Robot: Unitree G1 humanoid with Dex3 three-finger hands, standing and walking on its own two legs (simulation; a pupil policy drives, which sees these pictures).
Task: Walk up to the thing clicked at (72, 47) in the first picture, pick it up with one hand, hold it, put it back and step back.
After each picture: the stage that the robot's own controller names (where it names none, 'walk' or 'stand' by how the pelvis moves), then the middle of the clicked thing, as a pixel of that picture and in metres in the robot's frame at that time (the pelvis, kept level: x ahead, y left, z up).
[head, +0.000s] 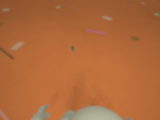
stand; (72, 48) +1.37 +0.36 -0.72
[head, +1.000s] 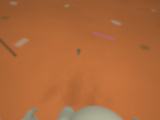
walk; (78, 51) +1.27 +0.16 -0.70
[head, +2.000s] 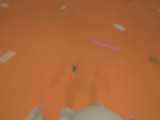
walk; (74, 69) +0.79 +0.18 -0.71
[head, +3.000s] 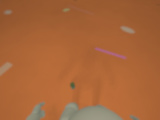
walk; (72, 85) +0.48 +0.22 -0.69
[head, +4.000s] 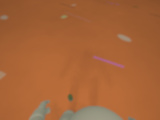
stand; (70, 97) +0.36 +0.20 -0.72
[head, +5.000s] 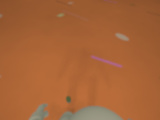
stand; (68, 99) +0.32 +0.21 -0.72
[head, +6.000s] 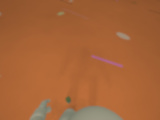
stand; (68, 100) +0.29 +0.21 -0.72
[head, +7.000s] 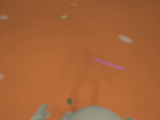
stand; (69, 101) +0.30 +0.20 -0.73
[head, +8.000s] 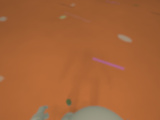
stand; (68, 102) +0.29 +0.22 -0.73
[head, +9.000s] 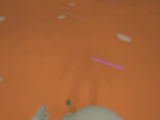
stand; (68, 103) +0.28 +0.23 -0.73
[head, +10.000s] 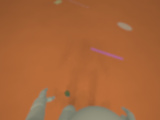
go down; (67, 93) +0.30 +0.22 -0.70
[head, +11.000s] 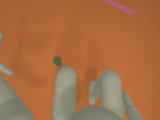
go down; (57, 61) +0.38 +0.23 -0.29
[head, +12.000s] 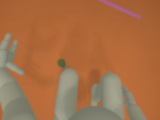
close in; (61, 63) +0.38 +0.22 -0.31
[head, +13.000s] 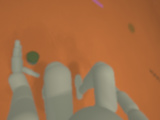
close in; (32, 58) +0.38 +0.25 -0.22
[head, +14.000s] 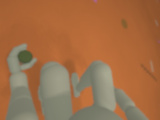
close; (25, 58) +0.37 +0.26 -0.22
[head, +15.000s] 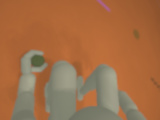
lift; (37, 61) +0.32 +0.26 -0.20
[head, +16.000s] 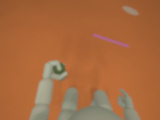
lift; (60, 72) +0.31 +0.19 +0.00
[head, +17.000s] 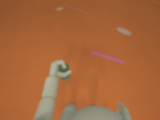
hold; (64, 71) +0.33 +0.17 +0.01
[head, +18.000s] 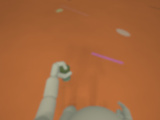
hold; (65, 73) +0.33 +0.17 +0.00
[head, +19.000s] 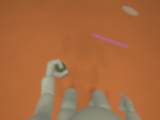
crouch; (61, 70) +0.34 +0.19 -0.05
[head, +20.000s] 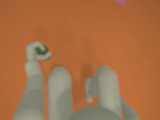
lower; (43, 53) +0.42 +0.25 -0.15
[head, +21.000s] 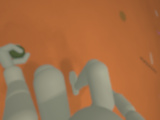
lower; (18, 55) +0.40 +0.27 -0.23
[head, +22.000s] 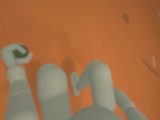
lower; (21, 54) +0.39 +0.27 -0.22
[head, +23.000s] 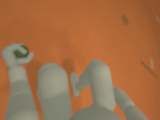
lower; (22, 54) +0.39 +0.27 -0.22
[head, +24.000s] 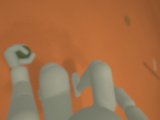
lower; (24, 55) +0.39 +0.26 -0.22
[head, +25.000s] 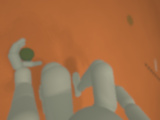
open; (26, 55) +0.38 +0.25 -0.22
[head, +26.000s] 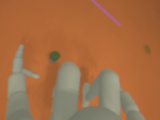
stand; (53, 57) +0.39 +0.22 -0.23
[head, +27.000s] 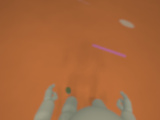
stand; (68, 90) +0.33 +0.19 -0.61
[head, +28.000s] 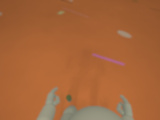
stand; (69, 98) +0.32 +0.20 -0.67
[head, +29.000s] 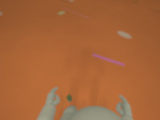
stand; (69, 98) +0.33 +0.19 -0.67
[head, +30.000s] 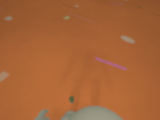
stand; (71, 99) +0.34 +0.19 -0.72
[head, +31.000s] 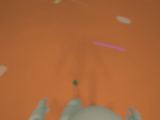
walk; (75, 83) +0.45 +0.17 -0.70
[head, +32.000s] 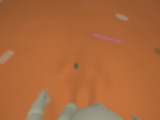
walk; (76, 66) +0.74 +0.17 -0.69
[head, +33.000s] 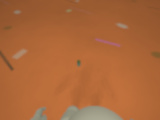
stand; (78, 63) +0.97 +0.22 -0.71
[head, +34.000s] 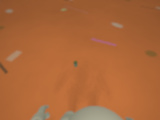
stand; (75, 64) +0.95 +0.23 -0.73
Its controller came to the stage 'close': yes
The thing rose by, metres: 0.72
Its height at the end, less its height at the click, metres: +0.00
